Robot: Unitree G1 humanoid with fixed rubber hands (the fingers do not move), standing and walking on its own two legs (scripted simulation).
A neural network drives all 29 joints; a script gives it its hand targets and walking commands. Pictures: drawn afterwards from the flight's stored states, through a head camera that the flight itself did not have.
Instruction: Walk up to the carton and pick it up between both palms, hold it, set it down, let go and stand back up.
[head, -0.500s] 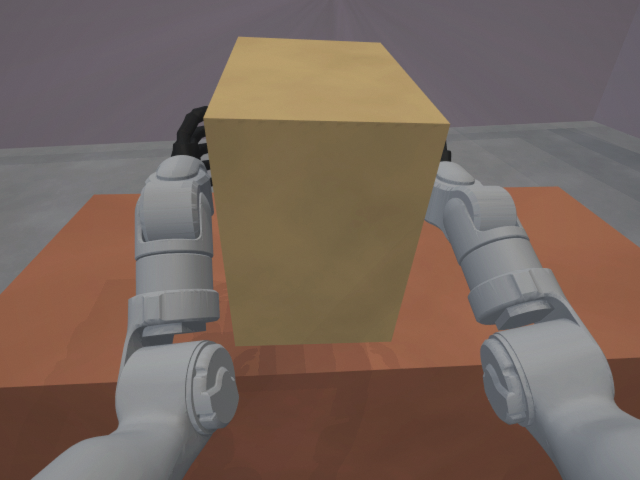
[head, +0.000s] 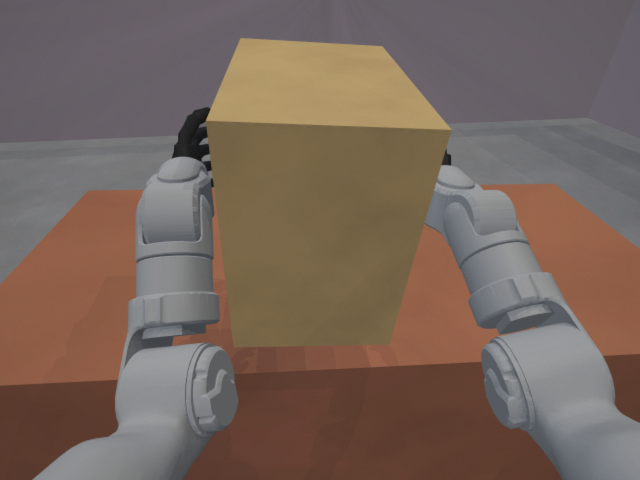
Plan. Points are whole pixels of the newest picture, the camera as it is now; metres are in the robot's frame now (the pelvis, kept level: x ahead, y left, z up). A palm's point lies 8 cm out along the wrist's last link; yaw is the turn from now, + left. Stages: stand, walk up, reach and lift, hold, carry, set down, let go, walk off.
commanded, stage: hold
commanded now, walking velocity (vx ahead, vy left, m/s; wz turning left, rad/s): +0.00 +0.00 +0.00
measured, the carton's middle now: (312, 187) +0.40 +0.01 +0.25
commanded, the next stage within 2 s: none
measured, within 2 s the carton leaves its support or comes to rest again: neither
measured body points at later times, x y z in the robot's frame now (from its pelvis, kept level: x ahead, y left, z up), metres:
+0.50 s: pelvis +0.00 +0.01 +0.00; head -0.08 +0.03 +0.44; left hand +0.38 +0.15 +0.29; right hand +0.38 -0.14 +0.28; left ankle +0.02 +0.14 -0.75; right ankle +0.00 -0.12 -0.75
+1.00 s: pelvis +0.00 +0.01 +0.00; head -0.08 +0.03 +0.44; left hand +0.38 +0.15 +0.28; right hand +0.38 -0.14 +0.28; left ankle +0.02 +0.14 -0.75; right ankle +0.00 -0.12 -0.75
